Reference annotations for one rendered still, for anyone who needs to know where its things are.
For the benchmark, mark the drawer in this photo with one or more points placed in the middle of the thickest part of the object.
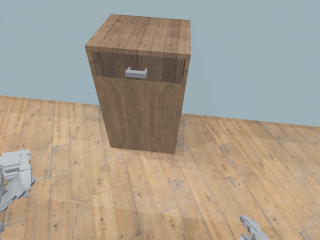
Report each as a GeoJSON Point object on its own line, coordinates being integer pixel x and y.
{"type": "Point", "coordinates": [159, 69]}

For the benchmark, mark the cabinet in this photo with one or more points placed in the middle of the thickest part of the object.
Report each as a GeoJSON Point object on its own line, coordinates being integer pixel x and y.
{"type": "Point", "coordinates": [141, 115]}

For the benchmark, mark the left robot hand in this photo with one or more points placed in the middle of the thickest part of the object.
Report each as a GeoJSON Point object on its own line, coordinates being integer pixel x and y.
{"type": "Point", "coordinates": [16, 169]}

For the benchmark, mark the handle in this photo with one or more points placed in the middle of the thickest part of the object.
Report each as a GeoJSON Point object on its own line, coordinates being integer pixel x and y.
{"type": "Point", "coordinates": [136, 73]}

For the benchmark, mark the right robot hand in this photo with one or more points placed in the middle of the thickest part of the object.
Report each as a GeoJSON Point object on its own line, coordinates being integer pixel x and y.
{"type": "Point", "coordinates": [253, 228]}

